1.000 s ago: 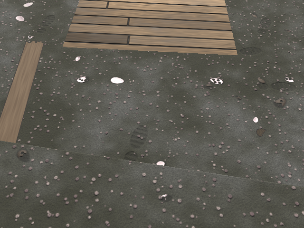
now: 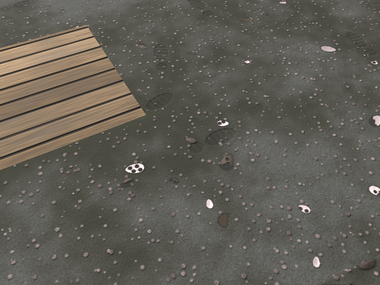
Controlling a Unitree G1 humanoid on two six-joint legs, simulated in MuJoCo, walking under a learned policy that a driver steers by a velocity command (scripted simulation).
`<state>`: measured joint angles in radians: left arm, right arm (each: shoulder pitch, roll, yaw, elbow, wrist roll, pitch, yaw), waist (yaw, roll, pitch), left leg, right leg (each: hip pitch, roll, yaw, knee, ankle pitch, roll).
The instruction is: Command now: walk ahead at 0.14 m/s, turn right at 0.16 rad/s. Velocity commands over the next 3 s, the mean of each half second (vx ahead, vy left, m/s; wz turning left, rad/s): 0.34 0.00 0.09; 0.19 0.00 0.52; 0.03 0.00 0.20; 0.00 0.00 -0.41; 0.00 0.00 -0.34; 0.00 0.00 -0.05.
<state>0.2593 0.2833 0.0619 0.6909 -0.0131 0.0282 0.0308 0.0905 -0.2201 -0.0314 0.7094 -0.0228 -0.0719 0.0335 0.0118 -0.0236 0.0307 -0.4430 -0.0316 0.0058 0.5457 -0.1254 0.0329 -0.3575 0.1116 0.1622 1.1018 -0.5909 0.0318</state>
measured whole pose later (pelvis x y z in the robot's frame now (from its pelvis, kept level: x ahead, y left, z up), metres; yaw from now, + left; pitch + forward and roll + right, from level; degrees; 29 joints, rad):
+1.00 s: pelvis +0.32 +0.12 -0.12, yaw +24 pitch +4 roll -1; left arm 0.12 0.24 0.01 0.59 0.01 0.00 0.10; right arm 0.23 -0.26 -0.03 0.79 -0.01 0.00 0.01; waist -0.02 -0.01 0.05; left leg -0.41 -0.10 -0.12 0.57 -0.20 0.07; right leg -0.91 -0.03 0.05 1.70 -0.46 0.10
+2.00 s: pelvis +0.46 +0.11 -0.13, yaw +14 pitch +3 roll +0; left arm 0.12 0.27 0.07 0.53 -0.03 0.06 -0.02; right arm 0.26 -0.30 -0.09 0.74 0.01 0.04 -0.05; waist -0.04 0.03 0.00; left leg -0.20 0.13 0.12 0.61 -0.44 -0.06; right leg -0.48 0.01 -0.06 0.76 -0.32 0.01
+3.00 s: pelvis +0.54 +0.15 -0.12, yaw +3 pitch -1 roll +0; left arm 0.20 0.21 0.06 0.71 0.00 0.02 0.01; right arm 0.18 -0.21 -0.05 0.68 -0.01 -0.02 0.01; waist 0.00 0.00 0.02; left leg -0.21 -0.02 -0.01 0.55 -0.33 0.01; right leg -0.20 0.04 0.13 0.57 -0.35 0.00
